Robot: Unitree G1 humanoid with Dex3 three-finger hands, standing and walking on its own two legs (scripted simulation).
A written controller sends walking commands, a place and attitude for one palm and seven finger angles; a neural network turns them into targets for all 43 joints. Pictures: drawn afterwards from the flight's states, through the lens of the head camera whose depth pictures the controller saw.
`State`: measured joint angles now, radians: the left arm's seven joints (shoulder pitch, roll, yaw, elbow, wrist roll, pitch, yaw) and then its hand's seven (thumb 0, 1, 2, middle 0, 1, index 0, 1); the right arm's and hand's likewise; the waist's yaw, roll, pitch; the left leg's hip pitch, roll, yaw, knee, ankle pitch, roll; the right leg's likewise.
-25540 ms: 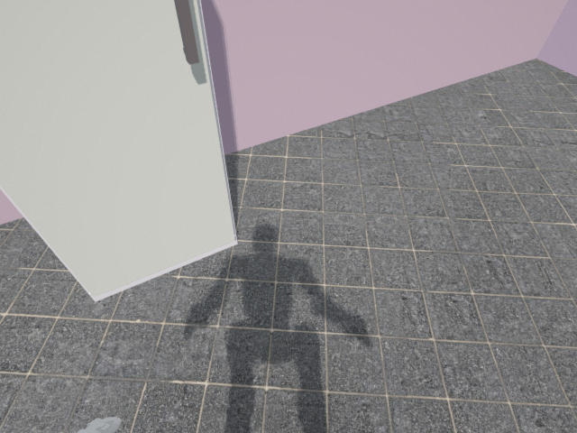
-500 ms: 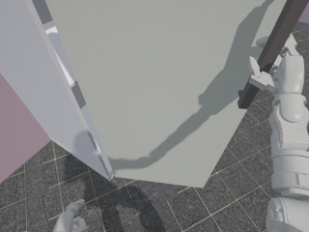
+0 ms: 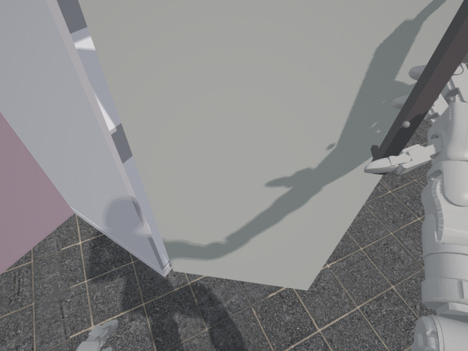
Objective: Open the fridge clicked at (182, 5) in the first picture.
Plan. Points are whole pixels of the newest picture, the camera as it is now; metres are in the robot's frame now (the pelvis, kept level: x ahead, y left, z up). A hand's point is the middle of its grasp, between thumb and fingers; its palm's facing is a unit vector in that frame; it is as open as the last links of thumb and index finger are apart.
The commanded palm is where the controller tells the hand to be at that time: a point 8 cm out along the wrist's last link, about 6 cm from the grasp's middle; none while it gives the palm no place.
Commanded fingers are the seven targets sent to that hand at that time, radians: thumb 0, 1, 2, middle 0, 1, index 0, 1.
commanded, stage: loosen the grip on the handle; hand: right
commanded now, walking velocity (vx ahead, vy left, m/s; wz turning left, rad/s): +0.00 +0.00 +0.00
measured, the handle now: (416, 90) +0.44 -0.23 +0.25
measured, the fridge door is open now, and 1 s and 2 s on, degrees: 65 65 65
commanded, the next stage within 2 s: slip the hand off the handle in 0.02 s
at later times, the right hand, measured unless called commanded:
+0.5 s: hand (456, 135) +0.38 -0.27 +0.23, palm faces +0.30 +0.94 -0.17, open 14.7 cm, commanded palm +0.34 -0.31 +0.22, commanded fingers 0.00 0.55 -0.20 0.25 1.15 0.25 1.15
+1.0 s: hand out of the picture +0.34 -0.27 +0.22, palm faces +0.25 +0.96 -0.15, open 14.7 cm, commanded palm +0.29 -0.31 +0.22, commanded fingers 0.00 0.55 -0.20 0.25 1.15 0.25 1.15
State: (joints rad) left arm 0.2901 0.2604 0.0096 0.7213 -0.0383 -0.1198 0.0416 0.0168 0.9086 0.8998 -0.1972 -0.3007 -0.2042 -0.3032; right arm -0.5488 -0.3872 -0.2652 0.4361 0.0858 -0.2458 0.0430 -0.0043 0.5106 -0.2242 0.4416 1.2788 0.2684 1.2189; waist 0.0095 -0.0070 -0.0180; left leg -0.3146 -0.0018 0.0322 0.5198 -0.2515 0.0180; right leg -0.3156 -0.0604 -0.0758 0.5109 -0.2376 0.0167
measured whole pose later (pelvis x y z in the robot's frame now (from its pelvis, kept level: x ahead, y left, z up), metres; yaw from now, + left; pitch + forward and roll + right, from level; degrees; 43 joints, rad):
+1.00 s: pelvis +0.01 -0.02 -0.01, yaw -1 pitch +3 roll +0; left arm 0.29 0.25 -0.02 0.66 -0.03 -0.11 0.06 0.02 0.91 0.90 -0.20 -0.30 -0.21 -0.30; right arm -0.31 -0.40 -0.39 0.21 0.19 -0.21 0.18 -0.01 0.55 -0.20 0.25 1.15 0.25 1.15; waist -0.03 -0.03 -0.06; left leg -0.33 0.02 0.03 0.57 -0.29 0.00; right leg -0.34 -0.04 -0.07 0.59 -0.29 0.00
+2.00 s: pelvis +0.01 +0.00 +0.00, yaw -3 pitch -4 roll +0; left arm 0.14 0.25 -0.08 0.65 -0.07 -0.18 0.11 0.02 0.91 0.90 -0.20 -0.30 -0.21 -0.30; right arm 0.03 -0.33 -0.41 -0.27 0.32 0.45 0.13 -0.01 0.54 -0.21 0.25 1.15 0.25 1.14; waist -0.11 -0.05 -0.07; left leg -0.14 0.02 0.08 0.50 -0.28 0.01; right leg -0.17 -0.03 -0.02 0.50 -0.25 0.01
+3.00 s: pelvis +0.02 -0.03 +0.01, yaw -2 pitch -5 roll +0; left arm 0.18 0.21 -0.03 0.65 0.02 -0.12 0.07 0.02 0.91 0.90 -0.20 -0.30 -0.21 -0.30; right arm 0.41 -0.34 -0.33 -0.35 0.06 -0.05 -0.11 0.02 -0.87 -0.89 0.21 0.32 0.21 0.32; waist -0.10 -0.04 0.01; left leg -0.05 0.04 0.05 0.38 -0.24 -0.02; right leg -0.08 -0.01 -0.05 0.41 -0.24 -0.01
